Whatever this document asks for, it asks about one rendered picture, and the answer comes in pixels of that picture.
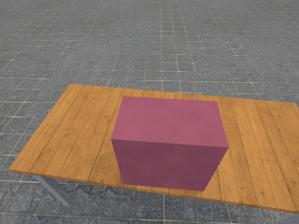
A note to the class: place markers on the carton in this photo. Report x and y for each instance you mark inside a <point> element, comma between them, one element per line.
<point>168,143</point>

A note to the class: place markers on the table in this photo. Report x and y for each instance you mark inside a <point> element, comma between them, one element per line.
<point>260,168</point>

